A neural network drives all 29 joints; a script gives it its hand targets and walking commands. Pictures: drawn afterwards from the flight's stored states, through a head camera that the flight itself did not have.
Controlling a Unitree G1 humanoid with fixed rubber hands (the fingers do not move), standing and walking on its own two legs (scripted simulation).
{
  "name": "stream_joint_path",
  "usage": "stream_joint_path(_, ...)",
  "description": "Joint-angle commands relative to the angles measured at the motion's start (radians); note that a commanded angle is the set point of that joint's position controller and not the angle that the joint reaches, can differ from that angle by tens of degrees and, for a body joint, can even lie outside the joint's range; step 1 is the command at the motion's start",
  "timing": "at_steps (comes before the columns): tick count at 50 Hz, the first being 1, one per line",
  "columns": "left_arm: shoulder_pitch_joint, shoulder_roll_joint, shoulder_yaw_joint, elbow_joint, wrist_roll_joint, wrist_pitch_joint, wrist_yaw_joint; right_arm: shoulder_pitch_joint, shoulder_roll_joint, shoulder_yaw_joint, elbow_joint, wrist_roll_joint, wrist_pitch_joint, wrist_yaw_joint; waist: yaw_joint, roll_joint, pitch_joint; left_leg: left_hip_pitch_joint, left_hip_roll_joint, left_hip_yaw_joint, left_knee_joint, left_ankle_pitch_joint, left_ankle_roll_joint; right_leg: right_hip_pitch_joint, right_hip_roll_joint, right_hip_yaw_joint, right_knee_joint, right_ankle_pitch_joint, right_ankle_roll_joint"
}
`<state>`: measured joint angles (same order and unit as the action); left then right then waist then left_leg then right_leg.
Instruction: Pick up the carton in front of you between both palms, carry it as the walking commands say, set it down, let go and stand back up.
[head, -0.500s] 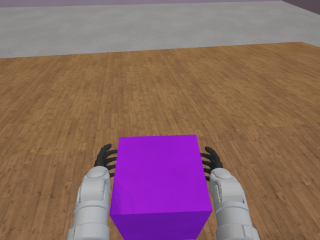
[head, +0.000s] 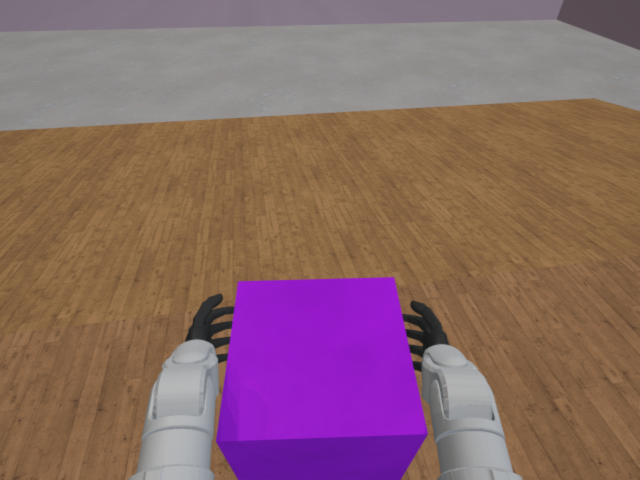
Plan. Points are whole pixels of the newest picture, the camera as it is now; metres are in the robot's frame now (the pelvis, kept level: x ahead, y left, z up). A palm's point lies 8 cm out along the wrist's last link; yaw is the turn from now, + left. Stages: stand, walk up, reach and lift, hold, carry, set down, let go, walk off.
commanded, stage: hold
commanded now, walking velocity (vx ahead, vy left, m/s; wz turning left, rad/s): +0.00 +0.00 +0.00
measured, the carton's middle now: (318, 391) +0.27 +0.00 -0.04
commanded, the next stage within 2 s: carry in 1.12 s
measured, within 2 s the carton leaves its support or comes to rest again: neither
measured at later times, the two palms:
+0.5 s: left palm (198, 352) +0.28 +0.15 +0.05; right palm (437, 355) +0.27 -0.15 +0.05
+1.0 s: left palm (198, 350) +0.28 +0.15 +0.05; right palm (436, 354) +0.28 -0.15 +0.05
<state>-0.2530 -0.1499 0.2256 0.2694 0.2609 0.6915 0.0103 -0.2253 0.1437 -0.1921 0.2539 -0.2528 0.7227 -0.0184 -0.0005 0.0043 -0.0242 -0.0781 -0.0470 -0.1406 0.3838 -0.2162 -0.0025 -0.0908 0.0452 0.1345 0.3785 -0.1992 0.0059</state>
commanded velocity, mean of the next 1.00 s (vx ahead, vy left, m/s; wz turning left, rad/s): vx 0.00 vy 0.00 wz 0.00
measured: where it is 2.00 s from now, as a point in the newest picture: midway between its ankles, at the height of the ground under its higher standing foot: outside the picture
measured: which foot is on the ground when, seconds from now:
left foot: down 0.00-1.00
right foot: down 0.00-1.00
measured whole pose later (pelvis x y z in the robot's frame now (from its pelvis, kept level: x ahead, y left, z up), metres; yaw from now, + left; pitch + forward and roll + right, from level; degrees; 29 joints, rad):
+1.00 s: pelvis -0.01 +0.00 +0.00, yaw +0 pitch -7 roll +0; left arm -0.28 -0.16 0.24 0.26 0.28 0.74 0.00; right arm -0.25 0.15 -0.20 0.24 -0.27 0.78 -0.01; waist 0.00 0.00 0.00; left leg -0.05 -0.04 -0.13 0.37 -0.21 0.00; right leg -0.06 0.04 0.12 0.36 -0.19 0.00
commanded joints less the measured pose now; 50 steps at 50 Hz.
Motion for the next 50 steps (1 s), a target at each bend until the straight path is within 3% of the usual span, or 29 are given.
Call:
stream_joint_path(1, -0.434, -0.977, -0.593, -0.058, -0.276, 0.011, -0.248, -0.551, 0.943, 0.596, -0.141, 0.295, -0.029, 0.249, 0.003, 0.002, -0.282, 0.062, -0.04, 0.046, -0.046, 0.316, -0.022, 0.119, 0.05, -0.049, -0.033, 0.277, 0.013)
stream_joint_path(7, -0.441, -0.937, -0.522, 0.005, -0.236, 0.047, -0.251, -0.544, 0.907, 0.517, -0.071, 0.249, 0.007, 0.252, 0.003, 0.007, -0.132, 0.014, -0.035, 0.059, -0.079, 0.137, -0.016, 0.07, 0.044, -0.06, -0.064, 0.111, 0.003)
stream_joint_path(20, -0.561, -0.964, -0.519, 0.037, -0.238, 0.027, -0.269, -0.662, 0.949, 0.523, -0.042, 0.255, -0.008, 0.26, 0.004, -0.003, -0.184, -0.004, -0.034, 0.067, -0.06, 0.068, -0.005, 0.078, 0.035, -0.063, -0.047, 0.057, 0.004)
stream_joint_path(50, -0.473, -0.955, -0.533, -0.015, -0.246, 0.037, -0.259, -0.578, 0.929, 0.531, -0.094, 0.264, 0.001, 0.253, 0.001, 0.003, -0.204, 0.04, -0.038, 0.058, -0.066, 0.205, -0.013, 0.11, 0.043, -0.058, -0.053, 0.187, 0.008)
